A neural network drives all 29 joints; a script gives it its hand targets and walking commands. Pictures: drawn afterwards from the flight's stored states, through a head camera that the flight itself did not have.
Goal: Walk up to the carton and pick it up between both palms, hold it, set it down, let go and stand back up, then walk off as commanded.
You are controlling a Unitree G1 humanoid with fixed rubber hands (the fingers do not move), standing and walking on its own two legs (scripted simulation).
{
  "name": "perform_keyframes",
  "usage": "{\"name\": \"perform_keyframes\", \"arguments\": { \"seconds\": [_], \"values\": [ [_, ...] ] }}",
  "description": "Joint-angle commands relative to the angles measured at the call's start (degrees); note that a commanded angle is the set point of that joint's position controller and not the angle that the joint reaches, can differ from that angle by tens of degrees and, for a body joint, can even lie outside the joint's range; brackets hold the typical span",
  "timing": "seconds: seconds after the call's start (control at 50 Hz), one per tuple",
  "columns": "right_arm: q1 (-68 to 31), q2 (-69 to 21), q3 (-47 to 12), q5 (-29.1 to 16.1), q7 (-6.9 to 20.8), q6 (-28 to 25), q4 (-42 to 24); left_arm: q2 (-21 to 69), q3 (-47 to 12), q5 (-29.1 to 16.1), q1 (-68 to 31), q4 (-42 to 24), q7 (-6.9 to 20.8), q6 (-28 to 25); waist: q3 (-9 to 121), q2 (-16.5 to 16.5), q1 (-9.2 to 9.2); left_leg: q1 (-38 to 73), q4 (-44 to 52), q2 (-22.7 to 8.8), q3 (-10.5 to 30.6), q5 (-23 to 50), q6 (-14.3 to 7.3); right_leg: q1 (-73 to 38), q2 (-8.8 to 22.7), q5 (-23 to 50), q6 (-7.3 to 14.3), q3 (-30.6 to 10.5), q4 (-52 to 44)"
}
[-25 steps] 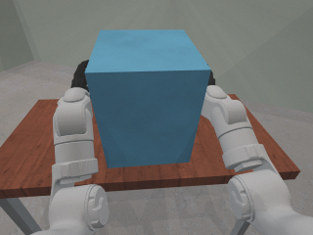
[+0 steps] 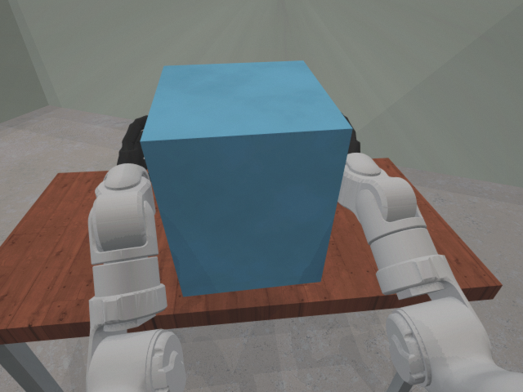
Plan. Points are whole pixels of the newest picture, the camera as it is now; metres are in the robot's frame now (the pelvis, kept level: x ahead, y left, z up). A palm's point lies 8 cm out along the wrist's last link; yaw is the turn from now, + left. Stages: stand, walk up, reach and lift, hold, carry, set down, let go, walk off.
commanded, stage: hold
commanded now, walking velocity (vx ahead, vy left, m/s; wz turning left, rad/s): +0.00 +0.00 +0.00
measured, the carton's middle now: (244, 176) +0.36 +0.01 +0.23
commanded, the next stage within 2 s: none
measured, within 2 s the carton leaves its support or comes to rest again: neither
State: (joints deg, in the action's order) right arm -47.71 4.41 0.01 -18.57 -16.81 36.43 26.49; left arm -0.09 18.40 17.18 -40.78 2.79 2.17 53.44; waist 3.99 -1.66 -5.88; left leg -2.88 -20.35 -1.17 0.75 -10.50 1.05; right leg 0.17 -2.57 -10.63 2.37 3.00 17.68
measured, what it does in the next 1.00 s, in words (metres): stands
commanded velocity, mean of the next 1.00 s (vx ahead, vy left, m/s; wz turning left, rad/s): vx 0.00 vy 0.00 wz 0.00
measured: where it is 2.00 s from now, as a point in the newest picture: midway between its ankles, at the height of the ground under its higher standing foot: outside the picture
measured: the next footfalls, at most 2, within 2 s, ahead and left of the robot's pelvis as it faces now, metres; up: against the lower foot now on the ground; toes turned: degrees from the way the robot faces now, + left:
none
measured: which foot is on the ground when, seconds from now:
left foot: down 0.00-1.00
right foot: down 0.00-1.00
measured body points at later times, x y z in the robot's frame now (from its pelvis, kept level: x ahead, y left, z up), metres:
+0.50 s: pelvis -0.01 +0.00 +0.00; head -0.09 +0.01 +0.44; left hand +0.36 +0.16 +0.27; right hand +0.37 -0.14 +0.26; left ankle +0.02 +0.13 -0.75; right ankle +0.00 -0.09 -0.75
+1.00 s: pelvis +0.00 +0.00 +0.00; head -0.08 +0.02 +0.44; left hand +0.37 +0.16 +0.26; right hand +0.37 -0.14 +0.26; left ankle +0.02 +0.13 -0.75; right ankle +0.00 -0.09 -0.75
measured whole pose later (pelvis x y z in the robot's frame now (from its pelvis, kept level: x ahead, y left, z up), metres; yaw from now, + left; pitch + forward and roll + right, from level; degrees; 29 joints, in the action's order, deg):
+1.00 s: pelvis +0.00 +0.00 +0.00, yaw +0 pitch -6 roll +0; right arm -49.2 4.2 0.6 -17.7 -16.3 34.4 28.7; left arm -1.3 18.2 16.2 -42.9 5.3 1.6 51.7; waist 4.9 -2.1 -6.0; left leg -4.5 -20.3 -1.2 1.2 -9.8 1.1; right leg 1.6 -2.6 -10.0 2.4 3.4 17.4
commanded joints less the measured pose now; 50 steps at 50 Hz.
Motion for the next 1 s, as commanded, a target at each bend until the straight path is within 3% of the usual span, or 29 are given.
{"name": "perform_keyframes", "arguments": {
  "seconds": [0.0,0.08,0.12,0.16,0.2,0.22,0.28,0.3,0.34,0.36,0.4,0.46,0.48,0.5,0.52,0.54,0.58,0.62,0.64,0.66,0.7,0.72,0.74,0.82,0.88,0.92,0.94,0.96,0.98],
  "values": [
    [-46.4,-33.2,-18.3,-7.5,7.7,-3.4,-17.8,30.8,-28.9,-12.7,-44.2,-5.8,7.7,-4.7,21.5,3.6,-1.49,5.1,0.8,2.4,0.1,15.7,1.6,-3.1,-1.3,19.3,-5.3,-1.1,-1.0],
    [-45.2,-34.6,-19.1,-7.7,7.5,-3.4,-17.9,29.1,-28.1,-12.3,-44.3,-7.3,7.7,-5.2,24.4,3.6,0.09,4.3,1.6,3.2,-0.6,13.1,1.2,-4.4,-0.8,19.9,-5.9,-0.7,-0.7],
    [-48.2,-34.4,-19.1,-7.9,7.8,-3.7,-17.0,29.2,-26.4,-11.2,-44.6,-3.5,7.5,-5.3,22.6,3.8,1.13,4.1,1.7,2.9,-0.5,12.2,0.2,-3.4,-1.1,17.2,-5.9,-1.1,-1.2],
    [-46.0,-34.3,-19.6,-8.3,7.7,-3.9,-18.8,29.5,-27.4,-11.5,-43.4,-5.4,7.5,-5.0,25.5,4.8,0.48,4.4,1.7,3.3,-0.7,12.3,0.9,-5.1,-0.6,17.4,-6.0,-1.2,-0.6],
    [-46.0,-34.1,-17.3,-7.0,8.2,-3.1,-13.2,28.3,-24.8,-10.3,-45.7,-3.7,7.6,-5.1,21.2,4.7,1.38,3.1,2.7,2.9,-0.8,8.5,0.0,-1.9,-0.4,11.7,-5.6,-1.4,-1.9],
    [-46.9,-33.7,-16.4,-6.1,8.2,-3.9,-13.3,30.1,-26.8,-11.1,-46.4,-3.2,7.8,-5.3,21.5,5.5,-0.19,3.2,2.8,2.8,-0.9,9.2,0.7,-2.3,-0.8,11.6,-5.0,-0.7,-1.8],
    [-49.4,-34.0,-16.0,-6.3,8.8,-4.7,-14.4,30.5,-27.6,-12.1,-48.2,-3.5,7.5,-5.6,23.2,6.1,-0.24,2.7,2.7,2.6,-1.0,8.2,0.7,-1.6,-0.8,9.1,-5.0,-1.1,-1.9],
    [-47.7,-34.1,-16.0,-5.9,8.6,-4.4,-15.0,30.2,-27.6,-12.1,-46.0,-2.7,7.6,-5.7,23.3,4.2,-0.92,3.3,2.1,2.6,-0.8,9.9,0.7,-2.4,-0.6,12.6,-5.2,-1.3,-2.0],
    [-46.8,-36.0,-17.6,-5.7,8.0,-4.1,-13.4,28.7,-25.5,-11.5,-46.1,-2.4,7.7,-6.1,23.6,2.8,0.61,2.7,1.9,3.4,-1.1,8.7,-0.3,-3.8,0.0,13.8,-6.0,-1.4,-1.9],
    [-46.7,-34.0,-15.6,-5.1,8.1,-3.9,-10.5,28.6,-25.0,-11.1,-46.9,-0.1,7.7,-6.1,21.0,4.3,-0.36,2.3,2.8,3.2,-0.8,5.8,0.1,-1.2,0.3,10.8,-5.7,-1.6,-2.7],
    [-49.8,-34.8,-14.8,-3.5,8.2,-4.1,-10.9,27.4,-23.1,-10.3,-46.8,3.0,8.6,-6.1,19.2,2.3,0.51,0.0,3.6,3.4,-1.1,2.1,-1.3,-0.7,1.1,7.3,-6.1,-2.2,-3.9],
    [-49.4,-35.2,-14.0,-4.2,8.1,-4.3,-9.7,28.9,-23.3,-10.6,-48.4,1.6,8.9,-6.5,19.4,2.7,-0.16,1.1,3.6,2.9,-1.5,4.8,-0.7,-1.1,0.3,8.6,-6.0,-1.4,-3.1],
    [-50.6,-36.0,-16.0,-4.9,8.1,-4.9,-12.2,28.1,-22.9,-10.6,-46.3,2.4,8.8,-6.4,21.4,2.2,0.92,0.9,3.2,3.4,-1.4,6.0,-1.0,-2.7,0.2,10.6,-6.2,-1.1,-2.8],
    [-47.4,-34.9,-14.8,-5.4,7.8,-4.5,-10.4,29.8,-25.2,-11.7,-46.8,0.5,8.7,-6.6,21.6,4.2,-1.21,2.0,2.7,3.3,-0.8,7.9,-0.2,-2.4,0.0,12.5,-5.7,-1.0,-2.5],
    [-49.8,-35.4,-15.6,-5.4,7.7,-4.8,-11.9,29.8,-25.7,-11.7,-48.7,0.1,8.4,-6.9,22.1,4.4,-0.94,2.5,2.4,3.5,-0.8,8.5,0.3,-2.3,-0.2,12.9,-5.8,-0.8,-2.3],
    [-48.4,-35.2,-14.6,-4.9,7.4,-4.9,-12.3,30.1,-27.0,-13.2,-49.4,1.2,8.6,-7.1,23.6,4.6,-2.79,2.0,1.8,3.7,-0.8,7.5,0.7,-2.6,0.3,13.2,-5.9,-1.3,-2.5],
    [-50.6,-35.7,-17.0,-6.0,7.5,-5.2,-14.0,30.2,-25.9,-12.0,-47.1,0.1,8.3,-6.9,23.6,4.9,0.42,2.6,2.0,3.3,-0.8,9.7,0.0,-2.9,-0.4,14.0,-5.9,-1.1,-2.0],
    [-48.2,-34.7,-17.4,-6.0,7.5,-4.5,-11.3,29.3,-24.1,-10.6,-44.7,0.5,8.0,-6.6,22.5,4.0,0.15,3.3,2.0,3.4,-0.8,11.6,0.1,-4.1,-0.7,14.9,-5.9,-1.0,-2.0],
    [-48.4,-34.6,-16.4,-5.3,7.8,-4.4,-10.9,29.6,-25.1,-12.0,-48.1,0.9,8.2,-6.7,22.4,3.5,-0.93,2.1,2.3,3.3,-0.5,7.6,0.0,-3.0,-0.1,11.7,-5.7,-1.2,-2.0],
    [-49.0,-34.9,-17.2,-6.3,7.9,-5.0,-12.1,30.0,-25.5,-11.6,-47.9,-1.0,7.9,-6.7,22.9,5.2,0.07,2.8,2.4,3.2,-0.9,9.3,0.1,-3.3,-0.4,12.5,-5.9,-1.0,-1.7],
    [-48.4,-35.0,-18.0,-7.8,7.8,-4.8,-14.5,30.4,-25.9,-11.9,-44.4,-1.3,7.6,-6.5,23.7,4.1,0.59,3.9,1.7,3.1,-0.6,13.5,0.4,-3.9,-1.0,16.4,-5.8,-0.8,-1.3],
    [-49.5,-35.9,-18.7,-7.2,7.6,-4.9,-15.7,28.7,-24.5,-11.4,-44.9,0.1,7.7,-6.6,23.6,2.3,0.95,3.9,1.9,3.4,-0.6,10.3,-0.4,-3.8,-0.5,15.5,-6.5,-0.9,-1.8],
    [-47.8,-36.2,-18.0,-7.1,7.1,-4.8,-15.7,29.2,-25.8,-12.4,-45.8,-1.3,8.0,-6.9,23.9,2.1,-0.67,3.6,2.0,3.6,-0.8,11.1,-0.1,-3.9,0.0,18.6,-6.8,-1.0,-1.8],
    [-49.0,-35.4,-18.7,-7.9,7.6,-4.7,-14.5,29.9,-26.0,-11.3,-46.4,-2.5,7.6,-6.5,22.8,4.3,1.04,4.4,2.0,3.1,-0.9,12.4,0.4,-2.8,-1.1,15.8,-5.8,-0.5,-1.5],
    [-47.1,-34.8,-17.6,-7.9,7.7,-4.8,-14.8,30.6,-28.6,-13.0,-48.0,-4.5,7.5,-6.7,23.3,5.3,-1.39,4.8,1.5,3.3,-0.5,13.3,1.2,-2.3,-0.8,16.6,-5.8,-0.7,-1.4],
    [-48.5,-35.6,-19.1,-7.9,7.6,-5.0,-18.2,31.1,-29.4,-13.9,-46.9,-5.0,7.5,-6.9,25.8,3.9,-1.13,4.8,0.9,3.0,-0.4,14.1,1.3,-4.0,-1.1,17.7,-5.6,-0.9,-1.2],
    [-46.9,-34.4,-19.0,-8.0,7.9,-4.8,-16.2,31.5,-29.6,-13.3,-46.9,-6.5,6.8,-6.6,26.0,6.1,-1.39,5.6,0.9,2.7,-0.2,16.6,2.0,-3.8,-1.5,18.7,-5.3,-0.7,-0.7],
    [-49.1,-33.9,-18.7,-8.2,7.8,-4.8,-16.1,31.3,-28.3,-12.6,-45.4,-3.5,6.8,-6.1,24.0,5.6,0.28,5.2,1.2,2.9,-0.2,14.7,1.5,-2.4,-1.3,16.7,-5.6,-0.6,-1.3],
    [-45.2,-34.2,-18.1,-7.7,7.6,-3.9,-14.0,30.2,-26.8,-11.4,-43.0,-2.7,7.1,-5.5,21.4,4.8,-0.14,4.4,1.6,3.2,-0.5,13.2,1.1,-3.0,-0.8,17.5,-5.9,-0.9,-1.5]
  ]
}}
